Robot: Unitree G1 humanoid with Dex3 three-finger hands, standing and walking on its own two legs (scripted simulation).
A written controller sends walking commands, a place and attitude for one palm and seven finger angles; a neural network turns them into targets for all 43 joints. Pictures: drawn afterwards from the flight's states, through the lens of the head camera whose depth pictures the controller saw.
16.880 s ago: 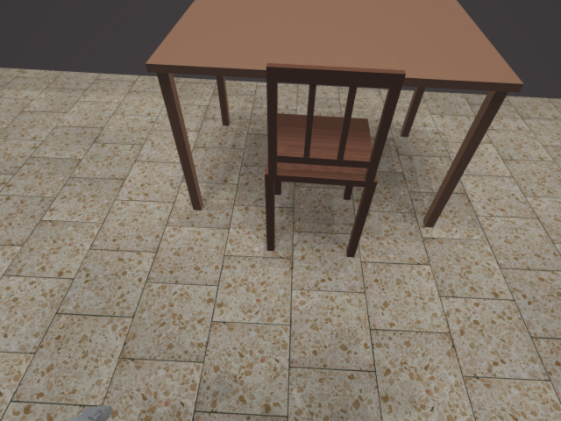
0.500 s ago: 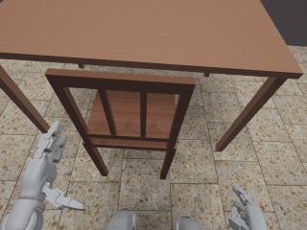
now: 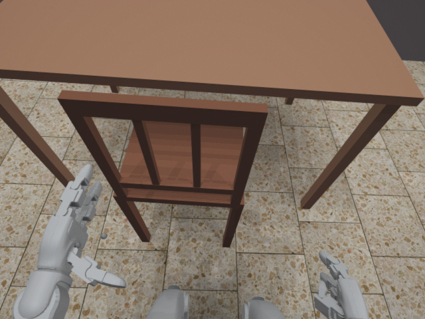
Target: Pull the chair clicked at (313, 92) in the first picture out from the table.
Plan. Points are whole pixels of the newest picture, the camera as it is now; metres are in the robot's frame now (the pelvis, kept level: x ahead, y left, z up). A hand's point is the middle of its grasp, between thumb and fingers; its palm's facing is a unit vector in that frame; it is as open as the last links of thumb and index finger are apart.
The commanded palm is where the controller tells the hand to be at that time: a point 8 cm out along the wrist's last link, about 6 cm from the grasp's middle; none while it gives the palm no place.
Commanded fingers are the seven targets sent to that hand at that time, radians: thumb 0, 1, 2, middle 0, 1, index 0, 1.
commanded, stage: aim the fingers beside a spindle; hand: left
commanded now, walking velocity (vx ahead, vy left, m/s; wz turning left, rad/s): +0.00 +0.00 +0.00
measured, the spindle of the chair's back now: (148, 154) +0.45 +0.17 -0.02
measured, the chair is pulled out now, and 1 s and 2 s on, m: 0.00 0.00 0.00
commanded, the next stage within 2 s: push the fingers through the gap in 1.76 s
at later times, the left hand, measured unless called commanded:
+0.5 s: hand (123, 229) +0.27 +0.17 +0.02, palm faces -0.03 -1.00 -0.03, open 16.9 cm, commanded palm +0.25 +0.23 +0.02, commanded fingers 0.00 -0.50 0.30 -0.06 -0.08 -0.06 -0.08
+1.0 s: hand (137, 220) +0.29 +0.16 +0.00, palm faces -0.04 -1.00 -0.02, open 16.9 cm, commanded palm +0.28 +0.21 +0.00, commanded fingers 0.00 -0.50 0.30 -0.06 -0.08 -0.06 -0.08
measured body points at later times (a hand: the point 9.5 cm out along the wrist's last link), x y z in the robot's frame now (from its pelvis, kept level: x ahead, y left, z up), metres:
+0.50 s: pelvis +0.00 -0.01 -0.01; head +0.08 +0.00 +0.43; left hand +0.26 +0.23 +0.02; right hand +0.17 -0.25 -0.10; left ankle +0.03 +0.10 -0.65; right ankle +0.01 -0.12 -0.65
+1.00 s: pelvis -0.01 -0.01 -0.03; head +0.09 +0.01 +0.41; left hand +0.29 +0.21 +0.00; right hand +0.16 -0.25 -0.12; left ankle +0.03 +0.10 -0.65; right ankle +0.01 -0.12 -0.65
